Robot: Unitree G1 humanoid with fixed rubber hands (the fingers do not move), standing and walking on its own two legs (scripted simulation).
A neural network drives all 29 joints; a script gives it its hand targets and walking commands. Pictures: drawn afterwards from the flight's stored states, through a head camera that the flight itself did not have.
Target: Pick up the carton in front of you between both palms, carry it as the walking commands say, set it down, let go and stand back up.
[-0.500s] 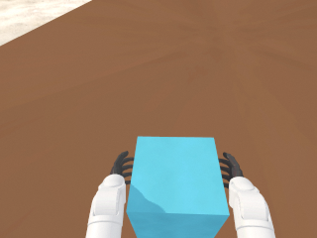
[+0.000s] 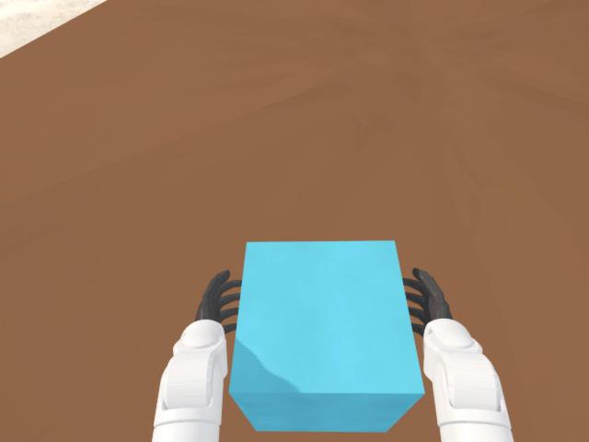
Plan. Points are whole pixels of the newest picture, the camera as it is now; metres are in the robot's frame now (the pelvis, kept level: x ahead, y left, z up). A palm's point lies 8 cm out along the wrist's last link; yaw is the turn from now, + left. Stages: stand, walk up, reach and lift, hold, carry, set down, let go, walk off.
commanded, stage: carry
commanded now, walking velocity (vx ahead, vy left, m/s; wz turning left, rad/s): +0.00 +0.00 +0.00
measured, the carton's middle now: (320, 342) +0.31 +0.00 -0.04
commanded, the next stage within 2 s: none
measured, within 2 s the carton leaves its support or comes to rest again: neither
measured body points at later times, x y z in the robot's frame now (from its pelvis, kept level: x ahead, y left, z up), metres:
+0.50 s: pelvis +0.20 -0.03 -0.01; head +0.20 -0.02 +0.44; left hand +0.50 +0.13 +0.03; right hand +0.51 -0.17 +0.03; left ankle +0.22 +0.08 -0.75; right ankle +0.17 -0.12 -0.75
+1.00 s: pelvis +0.24 -0.02 -0.02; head +0.23 -0.02 +0.43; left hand +0.54 +0.14 +0.02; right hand +0.54 -0.17 +0.02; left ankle +0.22 +0.09 -0.75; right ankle +0.17 -0.12 -0.75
